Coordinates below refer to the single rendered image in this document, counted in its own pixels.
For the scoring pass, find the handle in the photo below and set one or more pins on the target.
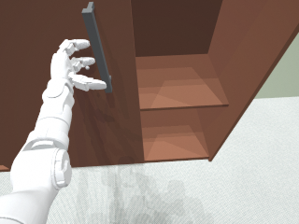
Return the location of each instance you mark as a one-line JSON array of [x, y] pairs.
[[93, 34]]

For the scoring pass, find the left robot forearm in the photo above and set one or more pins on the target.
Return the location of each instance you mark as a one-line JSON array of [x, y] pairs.
[[54, 120]]

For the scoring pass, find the robot left hand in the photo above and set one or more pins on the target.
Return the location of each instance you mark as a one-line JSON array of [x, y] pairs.
[[62, 67]]

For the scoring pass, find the robot left upper arm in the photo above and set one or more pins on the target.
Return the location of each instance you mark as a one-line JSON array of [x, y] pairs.
[[37, 177]]

